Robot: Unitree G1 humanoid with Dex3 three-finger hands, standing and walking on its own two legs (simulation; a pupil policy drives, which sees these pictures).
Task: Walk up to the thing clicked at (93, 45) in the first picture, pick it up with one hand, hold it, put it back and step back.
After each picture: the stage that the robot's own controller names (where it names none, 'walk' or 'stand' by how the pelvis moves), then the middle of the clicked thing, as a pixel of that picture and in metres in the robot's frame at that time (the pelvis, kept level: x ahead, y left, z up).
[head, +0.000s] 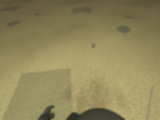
stand; (93, 45) +1.62 -0.04 -0.72
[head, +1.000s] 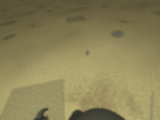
walk; (87, 52) +1.48 +0.21 -0.69
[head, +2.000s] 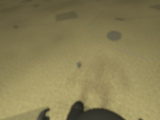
walk; (78, 64) +0.95 +0.32 -0.71
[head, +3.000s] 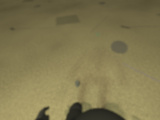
walk; (77, 83) +0.59 +0.24 -0.71
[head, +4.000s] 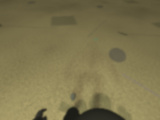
walk; (72, 97) +0.38 +0.19 -0.70
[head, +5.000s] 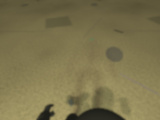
stand; (70, 102) +0.31 +0.23 -0.72
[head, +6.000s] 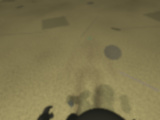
stand; (71, 103) +0.28 +0.24 -0.72
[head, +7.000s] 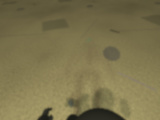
stand; (70, 103) +0.31 +0.24 -0.73
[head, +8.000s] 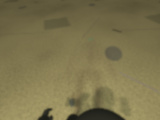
stand; (71, 102) +0.30 +0.23 -0.73
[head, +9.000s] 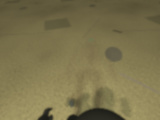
stand; (71, 103) +0.30 +0.23 -0.73
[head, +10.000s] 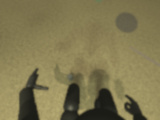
go down; (70, 77) +0.37 +0.21 -0.52
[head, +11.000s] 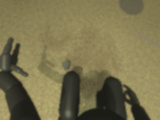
go down; (66, 65) +0.40 +0.24 -0.31
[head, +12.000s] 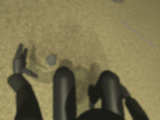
close in; (51, 61) +0.38 +0.27 -0.25
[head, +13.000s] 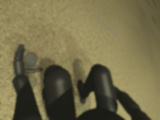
close; (30, 61) +0.38 +0.29 -0.21
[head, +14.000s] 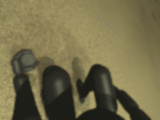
close; (28, 61) +0.36 +0.29 -0.22
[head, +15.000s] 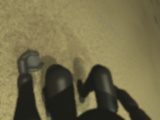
lift; (33, 62) +0.35 +0.28 -0.22
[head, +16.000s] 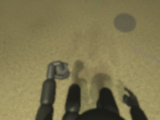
lift; (63, 71) +0.32 +0.20 +0.00
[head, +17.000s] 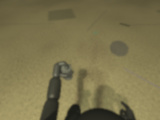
hold; (67, 72) +0.33 +0.18 +0.02
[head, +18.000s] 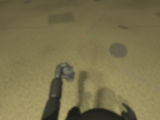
hold; (69, 74) +0.33 +0.17 +0.01
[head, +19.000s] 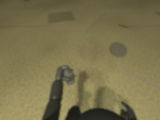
hold; (69, 77) +0.32 +0.16 -0.01
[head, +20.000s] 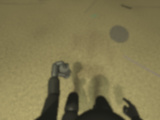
crouch; (65, 71) +0.35 +0.19 -0.06
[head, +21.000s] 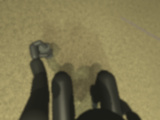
lower; (46, 51) +0.46 +0.27 -0.11
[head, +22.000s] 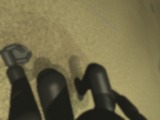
lower; (22, 55) +0.41 +0.30 -0.22
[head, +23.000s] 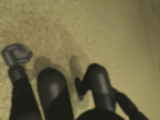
lower; (22, 55) +0.41 +0.30 -0.22
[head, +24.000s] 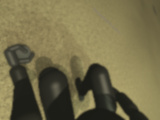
lower; (24, 55) +0.40 +0.30 -0.22
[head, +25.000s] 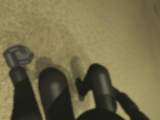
lower; (24, 57) +0.40 +0.30 -0.22
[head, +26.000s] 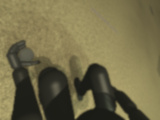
open; (25, 57) +0.39 +0.29 -0.22
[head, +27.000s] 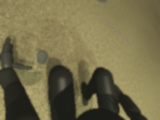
stand; (42, 58) +0.38 +0.28 -0.24
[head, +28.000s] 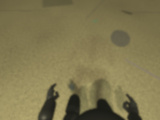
stand; (71, 87) +0.37 +0.20 -0.59
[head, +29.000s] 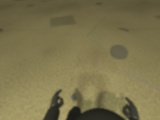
stand; (73, 97) +0.37 +0.20 -0.66
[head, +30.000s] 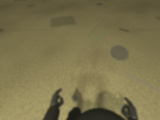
stand; (74, 98) +0.36 +0.20 -0.67
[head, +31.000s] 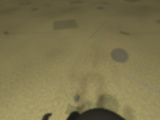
stand; (76, 98) +0.39 +0.19 -0.72
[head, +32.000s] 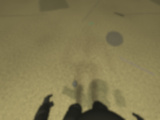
walk; (74, 84) +0.43 +0.17 -0.70
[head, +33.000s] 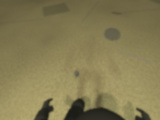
walk; (76, 73) +0.64 +0.25 -0.70
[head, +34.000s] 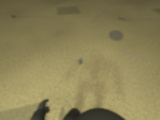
stand; (80, 61) +0.98 +0.22 -0.70
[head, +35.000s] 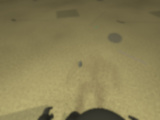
stand; (80, 64) +0.97 +0.21 -0.72
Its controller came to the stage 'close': yes
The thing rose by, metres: 0.71
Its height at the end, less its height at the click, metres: +0.00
